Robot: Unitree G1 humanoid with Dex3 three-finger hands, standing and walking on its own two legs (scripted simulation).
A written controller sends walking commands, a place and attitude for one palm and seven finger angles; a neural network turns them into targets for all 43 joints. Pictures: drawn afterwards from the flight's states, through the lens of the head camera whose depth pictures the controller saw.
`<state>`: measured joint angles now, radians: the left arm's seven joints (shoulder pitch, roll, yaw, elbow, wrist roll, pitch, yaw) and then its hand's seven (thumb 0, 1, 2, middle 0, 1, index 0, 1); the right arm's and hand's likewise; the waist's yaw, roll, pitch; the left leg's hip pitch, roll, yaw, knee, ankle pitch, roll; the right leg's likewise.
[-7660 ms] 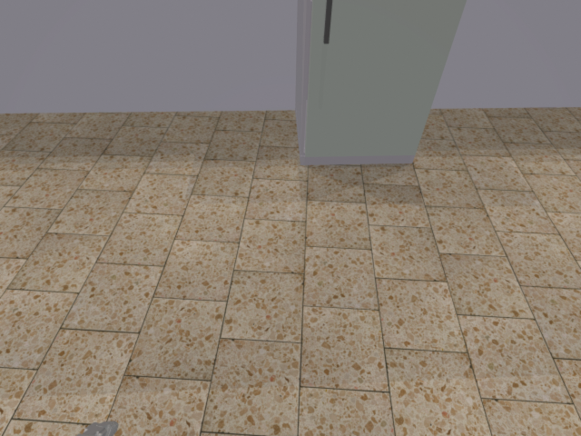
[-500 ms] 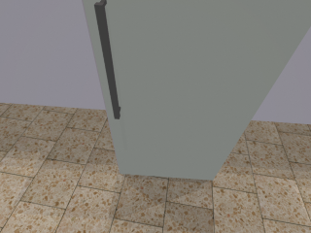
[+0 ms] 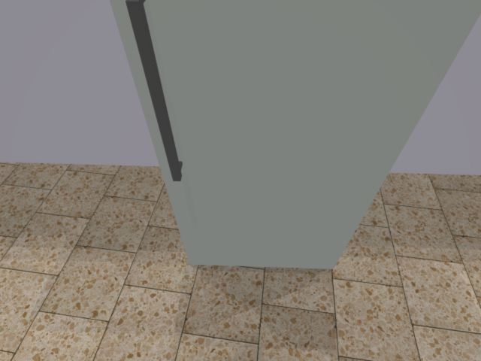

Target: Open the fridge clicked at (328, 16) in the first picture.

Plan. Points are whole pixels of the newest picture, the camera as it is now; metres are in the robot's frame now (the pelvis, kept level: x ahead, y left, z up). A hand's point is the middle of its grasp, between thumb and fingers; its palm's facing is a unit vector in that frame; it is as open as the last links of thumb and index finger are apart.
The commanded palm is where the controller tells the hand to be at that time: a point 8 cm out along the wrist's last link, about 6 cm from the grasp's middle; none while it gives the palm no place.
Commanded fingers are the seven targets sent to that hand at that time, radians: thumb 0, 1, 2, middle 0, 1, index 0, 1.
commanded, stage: look again from close up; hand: left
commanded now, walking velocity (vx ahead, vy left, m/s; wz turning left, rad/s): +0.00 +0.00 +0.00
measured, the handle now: (163, 106) +0.55 +0.19 +0.13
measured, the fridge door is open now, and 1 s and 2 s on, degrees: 0 0 0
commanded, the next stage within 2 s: none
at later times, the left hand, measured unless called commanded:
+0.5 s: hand out of the picture +0.03 +0.21 -0.17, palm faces +0.05 -0.97 -0.24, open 7.4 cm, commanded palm none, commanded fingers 0.00 0.90 0.90 -0.20 -0.30 -0.20 -0.30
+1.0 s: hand out of the picture -0.02 +0.18 -0.17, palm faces +0.06 -0.98 -0.20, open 7.4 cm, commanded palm none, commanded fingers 0.00 0.90 0.90 -0.20 -0.30 -0.20 -0.30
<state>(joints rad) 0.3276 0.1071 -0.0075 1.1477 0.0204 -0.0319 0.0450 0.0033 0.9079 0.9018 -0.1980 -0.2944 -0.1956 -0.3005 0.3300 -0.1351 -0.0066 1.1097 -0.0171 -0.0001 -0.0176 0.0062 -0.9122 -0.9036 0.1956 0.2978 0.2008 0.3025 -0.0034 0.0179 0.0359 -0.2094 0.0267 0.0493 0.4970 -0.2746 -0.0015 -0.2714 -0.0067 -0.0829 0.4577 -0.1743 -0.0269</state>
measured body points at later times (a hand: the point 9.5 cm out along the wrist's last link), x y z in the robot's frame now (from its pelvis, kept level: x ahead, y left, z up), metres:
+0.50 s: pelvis +0.00 +0.02 +0.00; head -0.01 +0.01 +0.45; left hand +0.02 +0.26 -0.15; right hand +0.02 -0.22 -0.16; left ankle -0.01 +0.12 -0.74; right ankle +0.04 -0.10 -0.74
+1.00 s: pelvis -0.01 +0.01 +0.00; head -0.02 +0.01 +0.45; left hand -0.02 +0.23 -0.16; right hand +0.00 -0.22 -0.16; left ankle -0.01 +0.12 -0.74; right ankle +0.04 -0.10 -0.74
